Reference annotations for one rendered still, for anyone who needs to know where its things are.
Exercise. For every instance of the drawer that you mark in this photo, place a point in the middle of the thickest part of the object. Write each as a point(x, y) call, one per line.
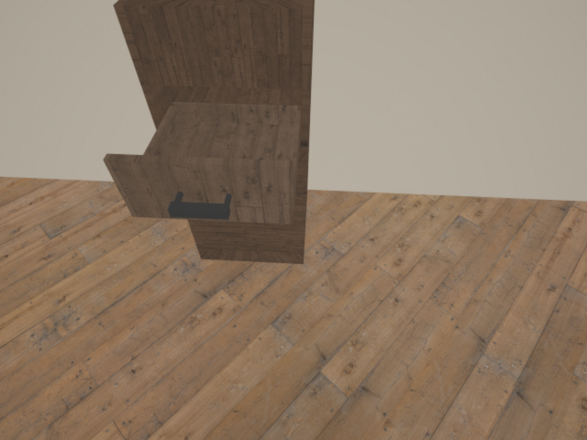
point(207, 150)

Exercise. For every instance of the handle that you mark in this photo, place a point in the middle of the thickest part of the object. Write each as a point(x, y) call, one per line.
point(199, 210)

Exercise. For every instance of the cabinet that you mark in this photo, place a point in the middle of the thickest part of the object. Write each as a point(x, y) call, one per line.
point(250, 52)

